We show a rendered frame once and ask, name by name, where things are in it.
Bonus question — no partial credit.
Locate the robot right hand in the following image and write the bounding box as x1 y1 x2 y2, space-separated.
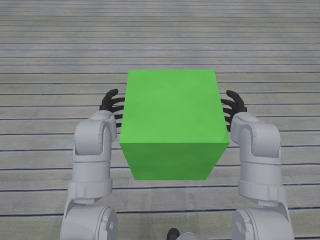
220 90 247 131

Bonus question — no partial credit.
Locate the robot right forearm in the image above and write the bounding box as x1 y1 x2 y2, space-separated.
230 112 295 240

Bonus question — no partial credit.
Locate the robot left forearm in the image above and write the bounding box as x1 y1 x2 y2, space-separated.
59 110 117 240

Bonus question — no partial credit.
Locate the carton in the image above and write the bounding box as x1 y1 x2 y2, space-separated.
119 69 230 180

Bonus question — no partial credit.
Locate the robot left hand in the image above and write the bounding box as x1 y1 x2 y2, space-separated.
99 89 125 128

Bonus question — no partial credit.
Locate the right robot foot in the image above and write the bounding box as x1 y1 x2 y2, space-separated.
166 228 180 240

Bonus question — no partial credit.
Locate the left robot upper arm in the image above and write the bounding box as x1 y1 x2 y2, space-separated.
60 205 118 240

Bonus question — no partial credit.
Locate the right robot upper arm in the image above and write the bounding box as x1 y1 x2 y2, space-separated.
231 207 294 240

